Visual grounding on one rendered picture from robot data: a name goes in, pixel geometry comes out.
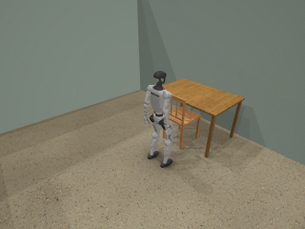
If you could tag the robot right thigh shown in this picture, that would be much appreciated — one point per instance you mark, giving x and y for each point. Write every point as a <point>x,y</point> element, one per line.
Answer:
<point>171,127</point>

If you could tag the chair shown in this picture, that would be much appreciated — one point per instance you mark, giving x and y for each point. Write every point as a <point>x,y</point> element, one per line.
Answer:
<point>183,117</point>

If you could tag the robot left forearm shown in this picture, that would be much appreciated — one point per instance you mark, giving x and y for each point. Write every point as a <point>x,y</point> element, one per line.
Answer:
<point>146,109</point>

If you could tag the robot right hand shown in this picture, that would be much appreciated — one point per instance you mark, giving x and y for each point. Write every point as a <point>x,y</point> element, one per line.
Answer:
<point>168,133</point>

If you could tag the table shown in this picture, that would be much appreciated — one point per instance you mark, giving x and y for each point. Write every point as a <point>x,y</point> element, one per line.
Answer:
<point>206,99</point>

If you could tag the left robot upper arm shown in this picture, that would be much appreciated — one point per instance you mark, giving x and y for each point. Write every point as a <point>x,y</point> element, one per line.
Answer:
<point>148,95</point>

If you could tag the robot right forearm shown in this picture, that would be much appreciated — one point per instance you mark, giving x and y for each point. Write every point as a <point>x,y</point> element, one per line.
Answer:
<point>166,120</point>

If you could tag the robot left hand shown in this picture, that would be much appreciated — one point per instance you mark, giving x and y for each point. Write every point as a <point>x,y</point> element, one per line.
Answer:
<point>145,120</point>

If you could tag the robot left thigh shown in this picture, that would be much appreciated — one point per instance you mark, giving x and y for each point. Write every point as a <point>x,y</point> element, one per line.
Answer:
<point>156,127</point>

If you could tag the right robot upper arm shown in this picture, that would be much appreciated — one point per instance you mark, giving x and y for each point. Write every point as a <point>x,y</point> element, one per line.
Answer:
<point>167,98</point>

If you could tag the robot thigh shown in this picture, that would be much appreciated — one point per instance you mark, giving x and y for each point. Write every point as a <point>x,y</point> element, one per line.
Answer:
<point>156,127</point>
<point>171,127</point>

